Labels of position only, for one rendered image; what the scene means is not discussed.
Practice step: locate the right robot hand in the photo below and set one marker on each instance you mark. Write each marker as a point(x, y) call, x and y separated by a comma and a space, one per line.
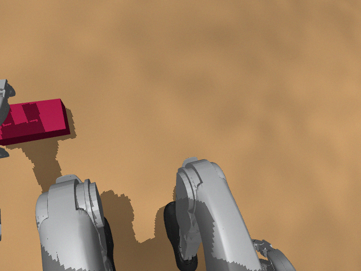
point(277, 261)

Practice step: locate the carton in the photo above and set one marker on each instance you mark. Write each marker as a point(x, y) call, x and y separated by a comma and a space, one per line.
point(33, 121)

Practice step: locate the right robot foot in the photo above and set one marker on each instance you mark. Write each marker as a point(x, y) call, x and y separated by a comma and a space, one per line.
point(172, 230)

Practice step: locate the left robot foot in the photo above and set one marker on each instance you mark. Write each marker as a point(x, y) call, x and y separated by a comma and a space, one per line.
point(109, 243)

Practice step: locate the left robot hand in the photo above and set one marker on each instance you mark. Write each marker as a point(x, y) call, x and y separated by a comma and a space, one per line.
point(6, 91)

